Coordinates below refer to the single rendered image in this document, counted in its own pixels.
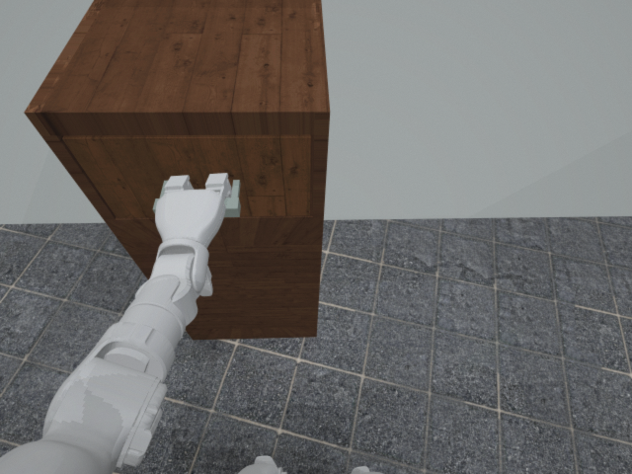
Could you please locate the cabinet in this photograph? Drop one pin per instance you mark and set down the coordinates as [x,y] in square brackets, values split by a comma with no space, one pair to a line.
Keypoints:
[206,67]

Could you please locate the drawer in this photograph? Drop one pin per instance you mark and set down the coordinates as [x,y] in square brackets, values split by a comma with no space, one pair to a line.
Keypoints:
[129,170]

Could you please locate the robot left hand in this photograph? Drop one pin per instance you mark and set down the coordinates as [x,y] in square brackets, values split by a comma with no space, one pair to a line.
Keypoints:
[183,212]

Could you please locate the handle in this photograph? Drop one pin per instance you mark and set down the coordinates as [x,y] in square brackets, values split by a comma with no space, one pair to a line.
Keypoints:
[232,203]

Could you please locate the robot left shin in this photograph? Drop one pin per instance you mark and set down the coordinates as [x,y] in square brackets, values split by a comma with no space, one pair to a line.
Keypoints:
[264,459]

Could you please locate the robot left upper arm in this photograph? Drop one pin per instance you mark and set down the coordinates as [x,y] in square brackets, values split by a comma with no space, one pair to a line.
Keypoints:
[107,419]

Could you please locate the left robot forearm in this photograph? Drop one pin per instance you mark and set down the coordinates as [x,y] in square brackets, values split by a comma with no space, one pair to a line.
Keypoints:
[147,334]

